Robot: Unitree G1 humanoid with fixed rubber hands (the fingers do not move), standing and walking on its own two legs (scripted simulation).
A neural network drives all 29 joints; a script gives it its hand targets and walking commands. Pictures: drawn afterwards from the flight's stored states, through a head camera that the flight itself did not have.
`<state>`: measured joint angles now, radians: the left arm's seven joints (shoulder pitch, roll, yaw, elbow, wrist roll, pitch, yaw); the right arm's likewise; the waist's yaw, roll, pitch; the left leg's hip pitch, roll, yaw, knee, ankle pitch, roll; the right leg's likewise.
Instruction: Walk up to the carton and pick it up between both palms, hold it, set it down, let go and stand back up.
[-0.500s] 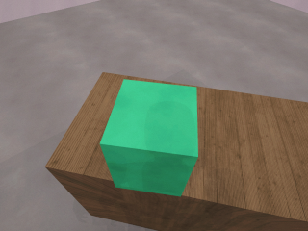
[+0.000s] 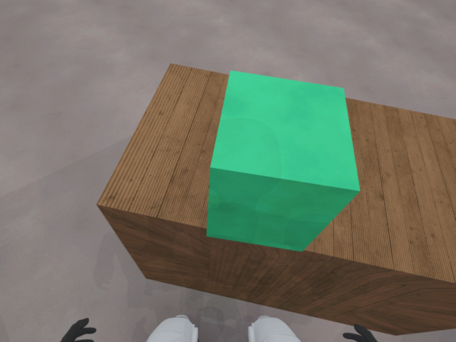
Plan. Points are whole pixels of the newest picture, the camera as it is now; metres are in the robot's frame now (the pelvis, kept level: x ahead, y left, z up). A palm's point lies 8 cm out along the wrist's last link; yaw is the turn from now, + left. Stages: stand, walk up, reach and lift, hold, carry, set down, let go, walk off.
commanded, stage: walk up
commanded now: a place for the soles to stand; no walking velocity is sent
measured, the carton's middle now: (269, 168) +0.41 -0.06 +0.03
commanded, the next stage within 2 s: none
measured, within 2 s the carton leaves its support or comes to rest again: neither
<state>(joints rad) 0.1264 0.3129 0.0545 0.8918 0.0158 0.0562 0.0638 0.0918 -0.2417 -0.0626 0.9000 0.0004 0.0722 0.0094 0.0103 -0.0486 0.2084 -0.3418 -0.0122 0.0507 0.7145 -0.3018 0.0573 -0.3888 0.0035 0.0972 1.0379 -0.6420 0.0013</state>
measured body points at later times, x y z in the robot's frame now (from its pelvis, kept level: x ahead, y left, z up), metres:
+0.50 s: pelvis -0.06 +0.02 +0.02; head -0.06 +0.01 +0.46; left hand -0.03 +0.26 -0.13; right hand -0.08 -0.23 -0.14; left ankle +0.00 +0.12 -0.70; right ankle -0.10 -0.09 -0.72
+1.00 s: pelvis -0.05 +0.01 +0.02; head -0.05 +0.01 +0.47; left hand +0.01 +0.24 -0.13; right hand -0.08 -0.21 -0.13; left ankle +0.00 +0.13 -0.72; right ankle -0.10 -0.09 -0.72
